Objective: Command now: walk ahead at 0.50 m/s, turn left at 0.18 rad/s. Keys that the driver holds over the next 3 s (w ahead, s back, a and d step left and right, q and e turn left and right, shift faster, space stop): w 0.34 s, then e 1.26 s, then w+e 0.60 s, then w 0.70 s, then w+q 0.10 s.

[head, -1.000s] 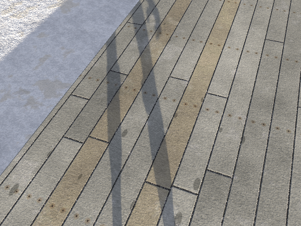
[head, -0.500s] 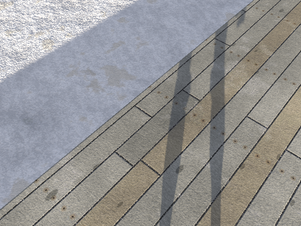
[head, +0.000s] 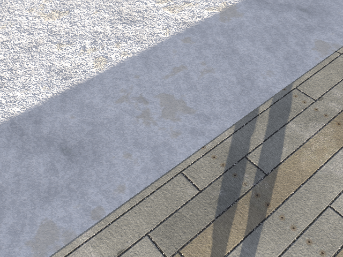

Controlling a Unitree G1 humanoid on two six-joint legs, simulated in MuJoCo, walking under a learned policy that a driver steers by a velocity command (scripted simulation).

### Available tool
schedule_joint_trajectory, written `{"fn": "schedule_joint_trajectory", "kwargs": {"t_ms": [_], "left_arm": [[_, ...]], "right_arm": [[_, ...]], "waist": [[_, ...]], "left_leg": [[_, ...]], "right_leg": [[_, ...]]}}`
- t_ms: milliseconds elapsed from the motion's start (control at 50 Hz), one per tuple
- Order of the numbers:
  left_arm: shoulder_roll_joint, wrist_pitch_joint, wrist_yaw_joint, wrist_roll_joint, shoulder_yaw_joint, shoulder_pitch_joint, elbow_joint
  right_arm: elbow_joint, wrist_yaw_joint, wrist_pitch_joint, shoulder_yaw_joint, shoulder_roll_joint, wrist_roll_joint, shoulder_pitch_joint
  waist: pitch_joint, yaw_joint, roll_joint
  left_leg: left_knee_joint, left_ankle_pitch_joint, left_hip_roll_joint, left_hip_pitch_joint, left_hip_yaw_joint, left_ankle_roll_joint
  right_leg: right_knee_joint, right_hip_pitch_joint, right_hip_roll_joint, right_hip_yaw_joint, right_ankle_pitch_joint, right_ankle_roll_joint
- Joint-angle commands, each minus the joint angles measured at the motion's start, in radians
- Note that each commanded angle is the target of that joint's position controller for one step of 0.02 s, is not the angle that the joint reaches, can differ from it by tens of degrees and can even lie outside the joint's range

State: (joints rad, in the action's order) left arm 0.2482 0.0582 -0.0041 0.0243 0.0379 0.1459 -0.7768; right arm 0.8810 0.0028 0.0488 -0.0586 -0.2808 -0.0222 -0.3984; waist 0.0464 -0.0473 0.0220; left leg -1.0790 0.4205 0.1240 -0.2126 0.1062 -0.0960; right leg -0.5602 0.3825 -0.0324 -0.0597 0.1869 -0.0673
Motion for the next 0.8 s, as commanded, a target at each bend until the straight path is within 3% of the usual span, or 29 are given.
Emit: {"fn": "schedule_joint_trajectory", "kwargs": {"t_ms": [20,60,100,200,280,340,380,400,420,440,460,480,500,520,540,560,620,700,760,800], "left_arm": [[0.083,0.007,0.001,-0.007,0.025,0.112,-0.003],[0.082,0.024,0.000,-0.013,0.024,0.148,-0.038],[0.092,0.039,-0.003,-0.023,0.027,0.190,-0.061],[0.104,0.036,-0.003,-0.027,0.028,0.283,-0.104],[0.117,0.033,0.000,-0.026,0.026,0.322,-0.110],[0.120,0.024,0.007,-0.023,0.021,0.348,-0.121],[0.107,0.013,0.024,-0.015,0.013,0.339,-0.127],[0.118,0.010,0.031,-0.015,0.013,0.322,-0.123],[0.120,0.005,0.039,-0.032,0.010,0.290,-0.116],[0.093,0.011,0.040,-0.050,0.001,0.289,-0.083],[-0.003,0.006,0.056,-0.074,-0.016,0.428,-0.067],[0.061,-0.014,0.073,-0.045,0.011,0.459,-0.093],[0.102,-0.030,0.077,-0.058,0.022,0.430,-0.077],[0.120,-0.048,0.075,-0.032,0.027,0.313,-0.055],[0.116,-0.062,0.062,-0.028,0.034,0.250,-0.033],[0.105,-0.084,0.047,-0.027,0.040,0.267,-0.034],[0.080,-0.118,0.029,-0.027,0.050,0.276,-0.035],[0.100,-0.143,0.022,-0.018,0.063,0.199,0.002],[0.100,-0.157,0.006,-0.009,0.055,0.117,0.048],[0.091,-0.154,-0.013,-0.011,0.044,0.088,0.068]], "right_arm": [[-0.079,-0.014,0.009,-0.012,-0.082,-0.009,0.013],[-0.069,-0.025,-0.004,-0.005,-0.062,-0.019,-0.012],[-0.078,-0.027,-0.016,0.002,-0.048,-0.025,0.008],[-0.156,-0.035,-0.020,0.026,-0.025,-0.019,0.223],[-0.188,-0.037,-0.014,0.041,-0.001,-0.018,0.330],[-0.207,-0.028,-0.018,0.041,-0.009,-0.010,0.375],[-0.205,-0.015,-0.010,0.038,-0.006,-0.012,0.353],[-0.176,-0.008,0.000,0.033,-0.014,-0.016,0.264],[-0.133,0.000,0.016,0.023,-0.029,-0.022,0.126],[-0.101,0.012,0.032,0.004,-0.111,-0.035,-0.007],[-0.123,0.007,0.029,-0.006,-0.168,-0.033,-0.042],[-0.131,0.000,0.015,0.000,-0.155,0.020,-0.073],[-0.142,0.011,-0.006,-0.010,-0.149,0.030,0.031],[-0.171,0.019,-0.014,0.017,-0.060,0.023,0.141],[-0.178,0.025,-0.013,0.033,-0.024,0.012,0.195],[-0.173,0.027,-0.013,0.037,-0.023,0.001,0.216],[-0.183,0.029,0.003,0.027,-0.043,-0.010,0.213],[-0.207,0.038,-0.020,0.022,-0.049,-0.016,0.223],[-0.218,0.043,-0.046,0.014,-0.061,-0.016,0.217],[-0.212,0.038,-0.052,0.001,-0.090,-0.018,0.204]], "waist": [[-0.016,0.048,-0.065],[-0.037,0.028,-0.110],[-0.041,0.017,-0.100],[0.018,0.057,-0.085],[0.019,0.084,-0.099],[0.026,0.097,-0.120],[0.019,0.082,-0.110],[-0.024,0.045,-0.109],[-0.091,-0.032,-0.086],[-0.207,-0.070,0.001],[-0.393,-0.025,0.193],[-0.433,-0.014,0.076],[-0.394,-0.007,0.162],[-0.220,0.014,0.086],[-0.129,0.036,0.092],[-0.099,0.074,0.094],[-0.114,0.103,0.082],[-0.112,0.096,0.109],[-0.077,0.076,0.119],[-0.063,0.059,0.137]], "left_leg": [[-0.098,-0.095,-0.118,-0.345,0.023,0.014],[-0.068,-0.115,-0.131,-0.301,-0.002,0.033],[-0.050,-0.129,-0.147,-0.339,-0.032,0.053],[0.124,-0.285,-0.211,-0.465,-0.106,0.094],[0.322,-0.388,-0.191,-0.407,-0.151,0.078],[0.421,-0.378,-0.162,-0.351,-0.169,0.049],[0.486,-0.336,-0.123,-0.271,-0.167,0.030],[0.526,-0.338,-0.097,-0.168,-0.157,0.018],[0.628,-0.460,-0.094,0.014,-0.154,0.003],[0.607,-0.867,-0.257,0.289,-0.033,-0.022],[0.522,-1.374,-0.610,0.550,0.273,-0.138],[0.489,-1.533,-0.596,0.476,0.266,-0.135],[0.597,-1.151,-0.602,0.394,0.240,-0.193],[0.691,-0.888,-0.532,0.212,0.177,-0.160],[0.750,-0.813,-0.480,0.095,0.102,-0.122],[0.791,-0.800,-0.450,0.002,0.026,-0.096],[0.796,-0.825,-0.424,-0.065,-0.093,-0.080],[0.828,-0.531,-0.439,-0.080,-0.140,-0.099],[0.854,-0.228,-0.445,-0.070,-0.155,-0.087],[0.838,-0.157,-0.444,-0.083,-0.185,-0.069]], "right_leg": [[0.342,-0.274,0.284,0.412,0.046,-0.128],[0.355,-0.248,0.246,0.315,-0.139,-0.121],[0.370,-0.260,0.242,0.265,-0.247,-0.140],[0.407,-0.291,0.210,0.160,-0.363,-0.140],[0.364,-0.320,0.207,0.113,-0.489,-0.120],[0.315,-0.365,0.225,0.108,-0.546,-0.108],[0.206,-0.378,0.216,0.115,-0.746,-0.093],[0.105,-0.377,0.200,0.125,-0.828,-0.077],[-0.060,-0.330,0.160,0.109,-0.771,-0.051],[-0.291,-0.147,0.094,0.084,-0.432,-0.011],[-0.642,0.077,-0.057,0.030,0.433,0.020],[-0.751,0.066,-0.047,0.190,0.469,0.007],[-0.824,0.139,-0.036,0.130,0.425,0.025],[-0.811,0.171,0.015,0.097,0.354,0.035],[-0.764,0.150,0.031,0.101,0.294,0.044],[-0.726,0.091,0.037,0.106,0.240,0.061],[-0.709,0.039,0.011,0.091,0.155,0.079],[-0.684,0.094,0.011,0.076,0.122,0.105],[-0.528,0.116,0.043,0.056,0.122,0.118],[-0.383,0.055,0.054,0.028,0.153,0.113]]}}
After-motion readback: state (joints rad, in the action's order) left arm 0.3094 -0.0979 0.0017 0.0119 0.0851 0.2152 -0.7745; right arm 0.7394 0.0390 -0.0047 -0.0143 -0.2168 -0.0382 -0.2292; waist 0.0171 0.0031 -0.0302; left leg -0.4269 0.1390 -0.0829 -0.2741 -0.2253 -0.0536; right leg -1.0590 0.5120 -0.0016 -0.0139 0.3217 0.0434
